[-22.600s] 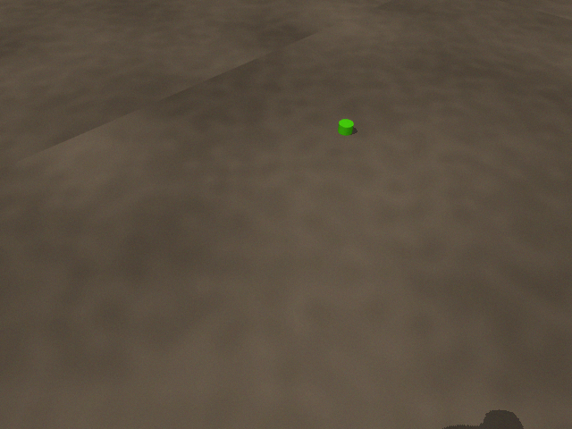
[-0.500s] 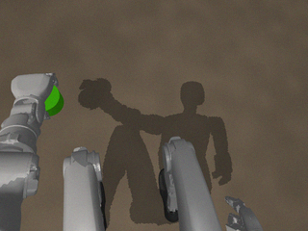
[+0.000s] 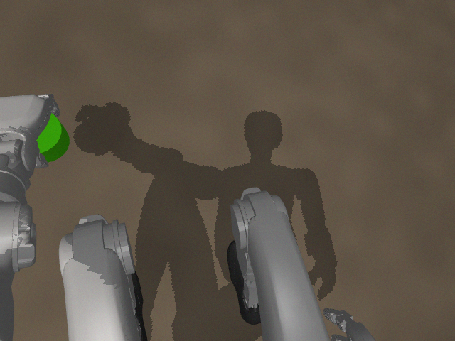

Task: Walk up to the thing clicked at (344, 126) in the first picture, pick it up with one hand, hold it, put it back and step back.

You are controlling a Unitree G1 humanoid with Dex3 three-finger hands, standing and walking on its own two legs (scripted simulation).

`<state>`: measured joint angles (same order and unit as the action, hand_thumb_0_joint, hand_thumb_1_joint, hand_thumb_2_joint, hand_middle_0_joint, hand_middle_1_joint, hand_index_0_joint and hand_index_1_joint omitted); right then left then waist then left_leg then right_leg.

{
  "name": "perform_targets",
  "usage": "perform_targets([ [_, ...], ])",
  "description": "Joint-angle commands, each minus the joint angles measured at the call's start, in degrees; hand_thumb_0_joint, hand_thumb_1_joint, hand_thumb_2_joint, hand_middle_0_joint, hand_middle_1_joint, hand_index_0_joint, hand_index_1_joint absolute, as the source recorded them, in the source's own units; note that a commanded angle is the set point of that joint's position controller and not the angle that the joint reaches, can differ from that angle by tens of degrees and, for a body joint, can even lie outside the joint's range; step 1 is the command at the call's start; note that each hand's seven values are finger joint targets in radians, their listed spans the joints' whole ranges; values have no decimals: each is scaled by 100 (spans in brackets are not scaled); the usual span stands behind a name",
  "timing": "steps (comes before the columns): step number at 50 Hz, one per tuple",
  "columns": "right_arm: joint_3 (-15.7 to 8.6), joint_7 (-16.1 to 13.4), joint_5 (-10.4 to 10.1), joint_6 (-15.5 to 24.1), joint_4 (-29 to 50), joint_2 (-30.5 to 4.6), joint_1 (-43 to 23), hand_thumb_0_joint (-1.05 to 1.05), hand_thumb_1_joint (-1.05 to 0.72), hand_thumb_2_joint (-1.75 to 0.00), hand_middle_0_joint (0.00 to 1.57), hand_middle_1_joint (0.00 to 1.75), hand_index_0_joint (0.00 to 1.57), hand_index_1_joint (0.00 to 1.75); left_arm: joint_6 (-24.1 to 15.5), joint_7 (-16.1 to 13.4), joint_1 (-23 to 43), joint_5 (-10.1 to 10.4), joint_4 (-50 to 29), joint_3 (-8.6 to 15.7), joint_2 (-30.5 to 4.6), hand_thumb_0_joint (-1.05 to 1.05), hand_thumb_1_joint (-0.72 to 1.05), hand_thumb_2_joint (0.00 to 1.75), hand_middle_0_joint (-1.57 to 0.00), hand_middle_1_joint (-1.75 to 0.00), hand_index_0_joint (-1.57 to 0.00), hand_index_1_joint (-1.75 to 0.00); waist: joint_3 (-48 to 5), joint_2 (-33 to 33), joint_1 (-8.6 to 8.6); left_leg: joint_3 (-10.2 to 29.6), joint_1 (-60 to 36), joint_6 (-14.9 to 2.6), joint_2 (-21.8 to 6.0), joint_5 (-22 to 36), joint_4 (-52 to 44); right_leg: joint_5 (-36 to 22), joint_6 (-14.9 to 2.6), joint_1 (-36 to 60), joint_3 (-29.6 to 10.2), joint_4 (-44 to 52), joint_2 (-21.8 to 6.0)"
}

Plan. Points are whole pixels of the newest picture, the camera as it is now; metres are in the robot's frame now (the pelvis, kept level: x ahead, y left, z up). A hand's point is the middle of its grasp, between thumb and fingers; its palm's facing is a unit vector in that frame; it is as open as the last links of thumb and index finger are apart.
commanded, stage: crouch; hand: left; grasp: from above
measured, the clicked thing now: (39, 136) +0.49 +0.27 -0.19
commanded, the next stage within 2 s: lower in 0.12 s
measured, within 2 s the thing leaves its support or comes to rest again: rests again in 1.64 s
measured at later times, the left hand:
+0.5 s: hand (42, 145) +0.48 +0.27 -0.21, palm faces -0.49 -0.05 -0.87, open 10.8 cm
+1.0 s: hand (54, 147) +0.49 +0.27 -0.26, palm faces -0.47 -0.07 -0.88, open 10.8 cm
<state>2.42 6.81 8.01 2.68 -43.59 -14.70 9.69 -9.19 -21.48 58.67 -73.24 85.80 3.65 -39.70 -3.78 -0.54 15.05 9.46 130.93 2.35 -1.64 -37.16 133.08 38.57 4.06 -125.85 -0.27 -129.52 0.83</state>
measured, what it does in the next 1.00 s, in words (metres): stands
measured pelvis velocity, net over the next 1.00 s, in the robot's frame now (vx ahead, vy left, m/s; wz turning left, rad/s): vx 0.01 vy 0.00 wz -0.07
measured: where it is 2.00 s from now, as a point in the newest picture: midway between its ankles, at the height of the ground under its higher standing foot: (192, 310)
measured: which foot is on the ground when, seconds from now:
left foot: down 0.00-1.00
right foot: down 0.00-1.00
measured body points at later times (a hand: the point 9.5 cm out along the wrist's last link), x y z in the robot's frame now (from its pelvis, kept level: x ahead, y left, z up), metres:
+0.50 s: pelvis +0.01 +0.00 -0.03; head +0.26 +0.07 +0.34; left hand +0.50 +0.27 -0.16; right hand +0.04 -0.27 -0.12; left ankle +0.08 +0.14 -0.32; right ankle +0.10 -0.14 -0.32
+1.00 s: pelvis +0.01 +0.00 -0.05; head +0.29 +0.07 +0.30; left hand +0.51 +0.27 -0.21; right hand +0.04 -0.27 -0.13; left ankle +0.08 +0.14 -0.32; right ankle +0.10 -0.14 -0.32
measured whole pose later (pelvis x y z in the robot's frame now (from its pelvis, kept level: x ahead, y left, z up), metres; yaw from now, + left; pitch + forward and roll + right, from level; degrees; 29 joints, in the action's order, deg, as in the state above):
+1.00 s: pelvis +0.01 +0.00 -0.05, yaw -4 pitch +33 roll -10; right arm 8.7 10.9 12.5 6.4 -41.4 -16.5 7.1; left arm -10.9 -29.2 60.0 -75.1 93.0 8.1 -48.5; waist 3.9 3.2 19.2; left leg 14.3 136.4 3.6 -1.1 -40.5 143.4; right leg 40.4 4.8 -130.5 2.2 -137.3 2.5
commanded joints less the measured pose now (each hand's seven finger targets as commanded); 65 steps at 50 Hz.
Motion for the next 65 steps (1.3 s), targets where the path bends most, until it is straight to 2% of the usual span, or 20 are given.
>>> perform_targets([
  [1,-404,-78,43,57,117,-1432,1099,0,-91,-90,20,30,20,30,5,-341,2247,84,-733,101,-1396,0,51,76,-83,-84,-88,-79,-3802,-1621,101,-768,-2972,-336,110,415,-1285,-841,-590,1567,874,1281,102],
  [5,-352,-68,49,62,118,-1479,1128,0,-91,-90,20,30,20,30,9,-362,2296,40,-756,162,-1622,0,50,79,-84,-84,-87,-80,-3942,-1623,68,-767,-2882,-355,105,514,-1142,-961,-574,1621,885,1205,128],
  [6,-326,-58,60,81,116,-1459,1161,0,-91,-90,20,30,20,30,47,-359,2127,60,-580,110,-1474,0,52,76,-84,-83,-88,-79,-3762,-1580,111,-761,-2869,-344,112,536,-1120,-988,-572,1575,892,1163,111],
  [12,-318,-28,64,47,124,-1482,1178,0,-91,-90,20,30,20,30,36,-348,2262,85,-930,149,-1572,0,50,79,-87,-81,-90,-78,-4068,-1771,103,-764,-2900,-341,110,761,-1007,-1223,-559,1704,911,1058,140],
  [15,-269,2,80,71,105,-1492,1194,0,-91,-90,20,30,20,30,61,-317,2066,94,-484,37,-1384,0,51,80,-88,-79,-90,-77,-3562,-1515,258,-702,-2725,-348,95,703,-909,-1186,-555,1459,965,992,147],
  [17,-219,22,112,84,135,-1527,1199,0,-91,-90,20,30,20,30,0,-330,2136,80,-626,158,-1632,0,52,80,-89,-80,-91,-77,-3561,-1604,223,-715,-2633,-361,112,737,-836,-1214,-537,1570,950,979,138],
  [19,-193,50,131,92,133,-1515,1179,0,-91,-90,20,30,20,30,-27,-351,2002,41,-526,152,-1609,0,54,78,-91,-79,-93,-76,-3559,-1702,196,-698,-2719,-331,109,804,-828,-1247,-553,1541,984,879,146],
  [23,-173,69,160,108,155,-1580,1130,0,-91,-90,20,30,20,30,-129,-472,2033,-11,-500,176,-1670,0,56,82,-92,-82,-94,-80,-3614,-1791,255,-653,-2809,-311,97,830,-724,-1287,-554,1425,1034,782,180],
  [27,-148,114,249,142,182,-1627,1167,0,-91,-90,20,30,20,30,-206,-659,2139,-103,-654,403,-1944,0,60,84,-94,-82,-96,-80,-3692,-1975,278,-646,-2852,-304,88,944,-629,-1397,-536,1491,1056,709,179],
  [31,-93,159,284,167,174,-1626,1111,0,-91,-90,20,30,20,30,-205,-753,2011,-115,-407,337,-1911,0,58,85,-93,-84,-95,-82,-3563,-1905,358,-619,-2644,-323,71,878,-513,-1393,-518,1456,1075,651,211],
  [34,-92,180,322,189,166,-1660,1140,0,-90,-90,20,30,20,30,-161,-844,1880,-118,-447,457,-2005,0,60,88,-94,-82,-96,-79,-3723,-2064,289,-628,-2805,-293,83,1005,-520,-1491,-518,1545,1087,577,196],
  [36,-63,213,344,222,127,-1659,1102,0,-90,-90,20,30,20,30,-131,-866,1912,-116,-201,302,-1809,0,59,87,-93,-82,-95,-80,-3511,-1954,438,-597,-2725,-307,59,988,-400,-1523,-511,1407,1113,552,232],
  [37,-43,221,360,239,148,-1709,1134,0,-90,-90,20,30,20,30,-151,-901,2078,-79,-296,397,-1946,0,59,86,-92,-82,-95,-80,-3437,-1946,475,-595,-2597,-315,75,936,-394,-1469,-512,1415,1123,563,219],
  [40,-21,249,406,282,134,-1764,1149,0,-90,-90,20,30,20,30,-174,-935,2017,-103,-334,548,-2232,0,61,85,-94,-81,-96,-78,-3409,-1973,426,-575,-2612,-312,64,977,-340,-1492,-510,1495,1152,541,229],
  [43,70,302,425,316,142,-1771,1129,0,-90,-90,20,30,20,30,-176,-968,1857,-88,-77,460,-2081,0,61,85,-94,-82,-97,-79,-3436,-1934,464,-540,-2631,-303,62,1069,-331,-1590,-500,1640,1189,494,246],
  [47,95,338,451,354,196,-1829,1024,0,-90,-90,20,30,20,30,-186,-1061,1797,-94,-24,588,-2369,0,61,85,-93,-83,-96,-80,-3386,-1942,487,-514,-2543,-317,31,1075,-237,-1650,-489,1665,1212,453,281],
  [50,174,383,491,412,182,-1823,972,0,-91,-90,20,30,20,30,-189,-1091,1919,-81,68,460,-2278,0,63,85,-95,-83,-98,-80,-3282,-2007,591,-511,-2525,-323,8,1112,-124,-1742,-465,1688,1202,442,300],
  [52,194,387,477,432,161,-1873,1012,0,-90,-90,20,30,20,30,-187,-1166,1758,-30,84,574,-2393,0,63,86,-96,-81,-98,-79,-3322,-1925,506,-494,-2427,-333,19,1080,-167,-1707,-457,1857,1207,493,310],
  [59,255,437,532,492,243,-1944,841,0,-91,-90,20,30,20,30,-186,-1242,1756,-61,199,519,-2455,0,65,85,-97,-80,-100,-78,-3156,-2077,591,-427,-2491,-302,-6,956,-168,-1582,-486,1696,1308,438,341],
  [65,333,491,626,580,248,-2080,886,0,-91,-90,20,30,20,30,-200,-1299,1910,-116,333,543,-2546,0,68,84,-100,-79,-102,-77,-2876,-2067,793,-360,-2504,-288,-20,999,-40,-1611,-486,1584,1395,395,356],
])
